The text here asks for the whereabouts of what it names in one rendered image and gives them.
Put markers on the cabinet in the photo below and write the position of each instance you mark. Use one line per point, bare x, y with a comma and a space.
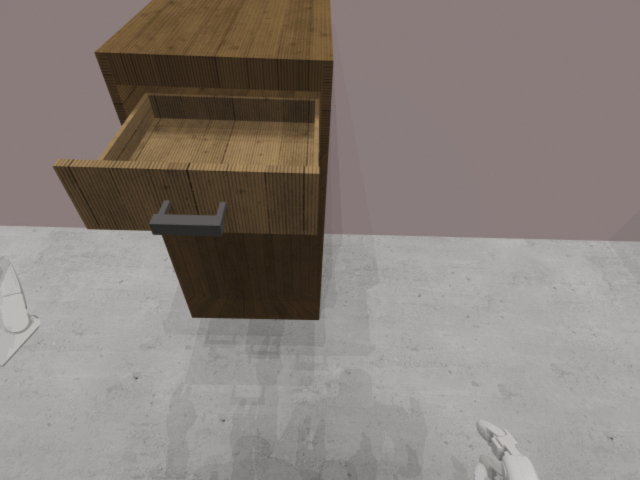
251, 48

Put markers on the drawer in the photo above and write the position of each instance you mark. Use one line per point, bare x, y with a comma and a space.
260, 155

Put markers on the handle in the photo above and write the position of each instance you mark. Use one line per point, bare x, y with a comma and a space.
187, 225

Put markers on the robot right hand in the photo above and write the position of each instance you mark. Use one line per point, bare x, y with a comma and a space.
515, 466

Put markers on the robot left hand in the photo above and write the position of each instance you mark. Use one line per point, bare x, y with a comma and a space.
16, 325

